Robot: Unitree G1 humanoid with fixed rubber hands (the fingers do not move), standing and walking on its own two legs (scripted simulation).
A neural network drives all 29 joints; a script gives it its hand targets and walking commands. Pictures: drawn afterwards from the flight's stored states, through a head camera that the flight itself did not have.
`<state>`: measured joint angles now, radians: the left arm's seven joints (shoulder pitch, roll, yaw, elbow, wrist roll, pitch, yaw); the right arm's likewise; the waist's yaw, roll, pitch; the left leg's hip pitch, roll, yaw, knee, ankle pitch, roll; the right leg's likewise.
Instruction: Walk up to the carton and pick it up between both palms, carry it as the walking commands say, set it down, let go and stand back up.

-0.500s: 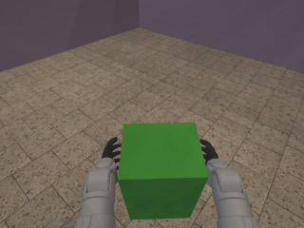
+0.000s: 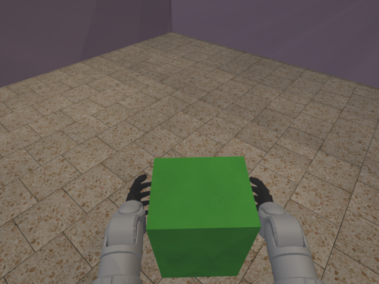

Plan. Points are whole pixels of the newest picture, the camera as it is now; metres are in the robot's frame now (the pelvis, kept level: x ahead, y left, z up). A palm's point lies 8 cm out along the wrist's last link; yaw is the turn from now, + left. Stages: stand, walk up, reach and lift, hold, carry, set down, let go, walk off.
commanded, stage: hold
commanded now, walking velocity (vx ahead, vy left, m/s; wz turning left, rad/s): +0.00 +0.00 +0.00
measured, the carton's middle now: (199, 222) +0.28 +0.00 -0.02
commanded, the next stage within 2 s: carry in 0.26 s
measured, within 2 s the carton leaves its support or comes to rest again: neither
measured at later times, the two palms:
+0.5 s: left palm (147, 210) +0.27 +0.11 +0.05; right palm (285, 225) +0.23 -0.17 +0.05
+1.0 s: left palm out of the picture +0.09 +0.01 +0.07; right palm out of the picture -0.06 -0.23 +0.08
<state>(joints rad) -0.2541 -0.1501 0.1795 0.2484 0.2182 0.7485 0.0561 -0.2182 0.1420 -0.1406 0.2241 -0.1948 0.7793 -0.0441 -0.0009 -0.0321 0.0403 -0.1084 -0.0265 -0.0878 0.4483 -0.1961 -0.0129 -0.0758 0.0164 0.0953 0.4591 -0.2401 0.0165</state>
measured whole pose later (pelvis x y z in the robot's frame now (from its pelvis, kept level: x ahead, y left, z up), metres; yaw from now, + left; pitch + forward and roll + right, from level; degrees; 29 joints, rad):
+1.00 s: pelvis -0.23 +0.04 -0.01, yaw -31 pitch +2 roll -2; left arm -0.27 -0.15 0.11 -0.29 0.10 1.19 0.15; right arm -0.22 0.14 -0.09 -0.34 -0.07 1.22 -0.15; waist 0.01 0.00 0.04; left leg -0.38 0.11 0.15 0.56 -0.20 0.02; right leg -0.72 0.04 0.02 1.31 -0.33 0.09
